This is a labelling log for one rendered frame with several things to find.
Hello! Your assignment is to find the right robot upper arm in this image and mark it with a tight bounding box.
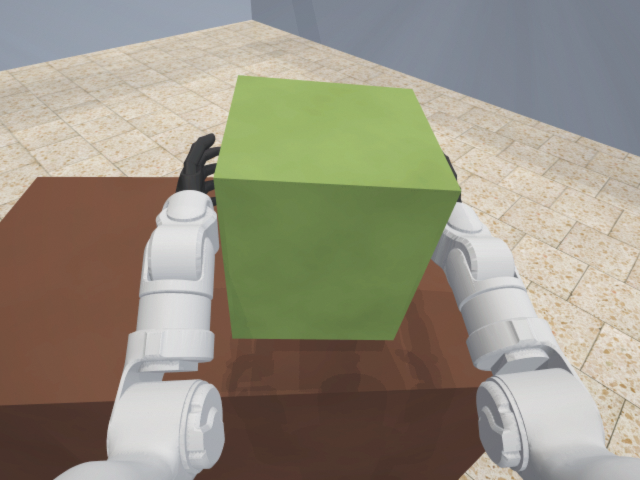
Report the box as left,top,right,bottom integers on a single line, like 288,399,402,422
476,368,640,480

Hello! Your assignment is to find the carton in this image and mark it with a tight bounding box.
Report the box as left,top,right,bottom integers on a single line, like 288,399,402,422
213,75,461,340

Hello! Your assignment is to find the left robot upper arm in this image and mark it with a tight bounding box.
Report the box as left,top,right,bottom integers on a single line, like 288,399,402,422
54,379,225,480

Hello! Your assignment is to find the robot left hand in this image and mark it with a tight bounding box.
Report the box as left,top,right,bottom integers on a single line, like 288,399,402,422
176,133,221,206

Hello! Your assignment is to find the robot right hand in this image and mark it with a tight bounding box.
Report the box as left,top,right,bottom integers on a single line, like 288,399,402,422
443,152,462,203

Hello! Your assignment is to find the pedestal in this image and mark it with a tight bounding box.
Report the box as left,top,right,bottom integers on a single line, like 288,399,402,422
0,177,493,480

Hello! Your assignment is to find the robot right forearm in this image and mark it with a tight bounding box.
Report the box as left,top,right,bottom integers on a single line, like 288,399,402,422
431,202,605,444

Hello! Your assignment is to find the robot left forearm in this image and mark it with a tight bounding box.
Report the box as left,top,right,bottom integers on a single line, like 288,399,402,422
107,190,219,455

